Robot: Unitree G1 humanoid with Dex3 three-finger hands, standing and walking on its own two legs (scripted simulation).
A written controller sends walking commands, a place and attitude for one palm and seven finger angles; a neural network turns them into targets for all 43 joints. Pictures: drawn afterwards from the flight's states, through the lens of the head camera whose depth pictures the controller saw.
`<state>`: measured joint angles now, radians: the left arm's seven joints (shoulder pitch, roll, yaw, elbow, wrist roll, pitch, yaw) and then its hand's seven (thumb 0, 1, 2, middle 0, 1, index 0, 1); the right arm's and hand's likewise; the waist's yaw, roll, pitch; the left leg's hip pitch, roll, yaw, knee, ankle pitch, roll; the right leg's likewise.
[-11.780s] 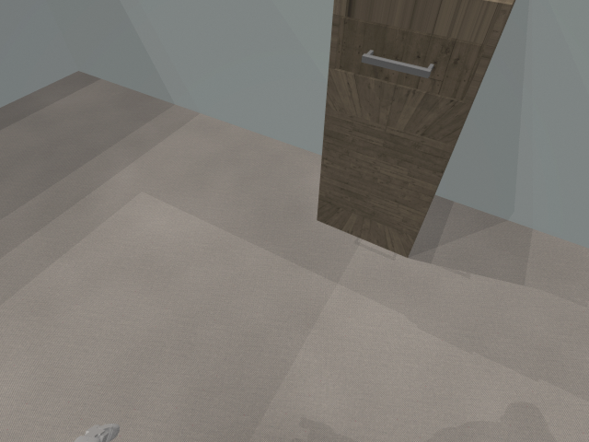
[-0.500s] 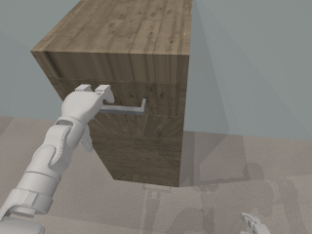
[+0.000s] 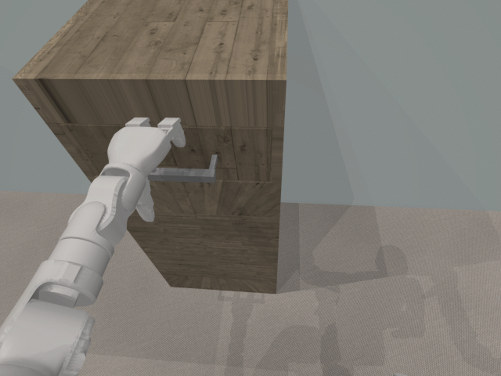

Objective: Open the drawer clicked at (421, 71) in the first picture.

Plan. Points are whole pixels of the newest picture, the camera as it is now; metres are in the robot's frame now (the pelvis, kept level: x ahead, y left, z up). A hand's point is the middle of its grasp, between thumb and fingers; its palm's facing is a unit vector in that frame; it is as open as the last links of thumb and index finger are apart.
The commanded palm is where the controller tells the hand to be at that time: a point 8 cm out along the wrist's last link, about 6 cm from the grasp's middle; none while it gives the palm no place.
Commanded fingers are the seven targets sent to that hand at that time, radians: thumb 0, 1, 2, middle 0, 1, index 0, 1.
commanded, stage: move the hooked fingers above the handle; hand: left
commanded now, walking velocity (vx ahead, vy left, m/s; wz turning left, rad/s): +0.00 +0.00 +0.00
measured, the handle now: (168, 166) +0.47 +0.19 +0.04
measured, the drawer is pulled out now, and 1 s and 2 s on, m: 0.00 0.00 0.00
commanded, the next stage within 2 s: lower the fingers behind the handle in 0.68 s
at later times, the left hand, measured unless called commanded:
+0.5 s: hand (155, 168) +0.42 +0.18 +0.09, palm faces -0.02 -0.03 -1.00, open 13.8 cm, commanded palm +0.40 +0.20 +0.15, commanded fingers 0.00 -0.50 0.30 -0.30 -1.20 -0.30 -1.20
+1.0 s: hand (153, 176) +0.42 +0.19 +0.08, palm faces -0.05 -0.02 -1.00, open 13.8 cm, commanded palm +0.40 +0.20 +0.14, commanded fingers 0.00 -0.50 0.30 -0.30 -1.20 -0.30 -1.20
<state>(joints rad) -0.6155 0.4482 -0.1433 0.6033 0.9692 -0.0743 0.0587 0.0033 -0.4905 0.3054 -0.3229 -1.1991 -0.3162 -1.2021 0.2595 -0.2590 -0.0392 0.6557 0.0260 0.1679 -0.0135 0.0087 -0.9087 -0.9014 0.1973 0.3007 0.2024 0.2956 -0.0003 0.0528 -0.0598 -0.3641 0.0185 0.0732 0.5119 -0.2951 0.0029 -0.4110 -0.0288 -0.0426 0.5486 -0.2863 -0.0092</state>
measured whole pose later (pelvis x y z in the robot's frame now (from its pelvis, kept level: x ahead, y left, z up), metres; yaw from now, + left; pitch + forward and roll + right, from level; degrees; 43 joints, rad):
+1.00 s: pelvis +0.00 +0.00 +0.00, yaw +0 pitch +8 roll +1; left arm -0.62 0.44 -0.15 0.66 0.99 -0.08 0.08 0.00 -0.49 0.31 -0.32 -1.20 -0.32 -1.20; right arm 0.24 -0.25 -0.04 0.65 0.03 0.16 -0.01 0.01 -0.91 -0.90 0.20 0.30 0.20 0.30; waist 0.01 0.05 -0.07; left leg -0.37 0.02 0.07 0.52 -0.29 0.00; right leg -0.42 -0.03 -0.04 0.57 -0.29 -0.02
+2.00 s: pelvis -0.01 +0.00 -0.02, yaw +0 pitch +14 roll +0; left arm -0.64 0.41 -0.10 0.85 1.07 -0.12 0.27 0.00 -0.49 0.31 -0.32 -1.20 -0.32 -1.20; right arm 0.30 -0.25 -0.07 0.68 0.00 0.15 -0.02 0.01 -0.91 -0.90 0.20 0.30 0.20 0.30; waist -0.04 0.04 -0.11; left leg -0.56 0.03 0.07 0.67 -0.35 0.01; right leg -0.60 -0.02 -0.04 0.67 -0.32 -0.01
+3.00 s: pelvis -0.01 +0.00 -0.02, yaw +0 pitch +14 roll +0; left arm -0.67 0.41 -0.10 0.90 1.07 -0.10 0.27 0.00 0.48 0.72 -0.39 -1.30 -0.37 -1.30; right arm 0.30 -0.25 -0.06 0.67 0.00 0.15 -0.03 0.01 -0.91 -0.90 0.20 0.30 0.20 0.30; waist -0.05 0.04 -0.11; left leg -0.57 0.03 0.07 0.68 -0.35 0.01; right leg -0.61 -0.02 -0.04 0.68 -0.32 -0.01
